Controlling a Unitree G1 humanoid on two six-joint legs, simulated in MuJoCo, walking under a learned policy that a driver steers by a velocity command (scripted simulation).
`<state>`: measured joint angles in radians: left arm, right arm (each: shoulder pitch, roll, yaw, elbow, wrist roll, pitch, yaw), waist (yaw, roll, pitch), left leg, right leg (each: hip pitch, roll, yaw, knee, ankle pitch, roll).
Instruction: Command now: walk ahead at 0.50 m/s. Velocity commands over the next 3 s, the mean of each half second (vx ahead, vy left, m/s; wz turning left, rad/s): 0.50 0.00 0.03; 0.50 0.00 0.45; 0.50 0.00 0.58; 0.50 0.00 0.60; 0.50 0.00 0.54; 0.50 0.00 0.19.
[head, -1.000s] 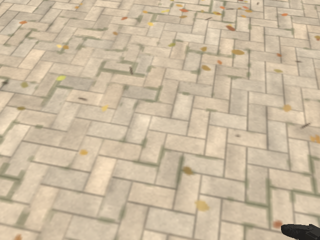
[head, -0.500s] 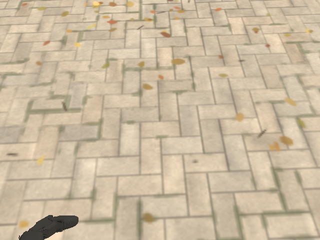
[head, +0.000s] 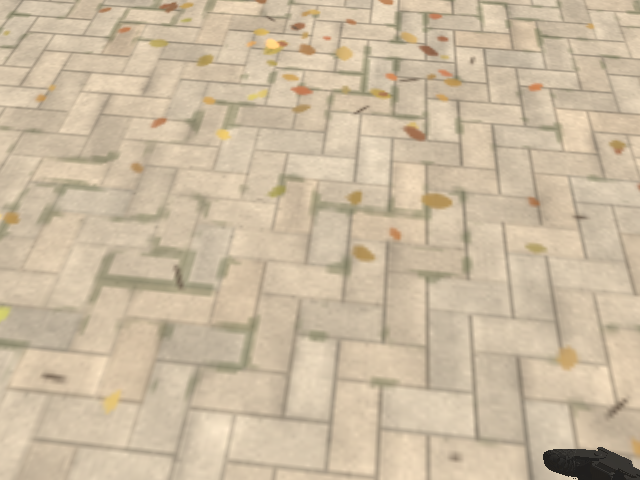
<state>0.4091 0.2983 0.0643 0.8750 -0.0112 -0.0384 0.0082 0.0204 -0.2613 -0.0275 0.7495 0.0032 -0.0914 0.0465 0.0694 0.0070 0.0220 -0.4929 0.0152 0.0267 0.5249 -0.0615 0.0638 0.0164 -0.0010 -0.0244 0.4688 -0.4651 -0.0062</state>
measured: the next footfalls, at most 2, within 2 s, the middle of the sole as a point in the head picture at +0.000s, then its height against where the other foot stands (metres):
right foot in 0.52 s outside the picture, level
left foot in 1.04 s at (276, 369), level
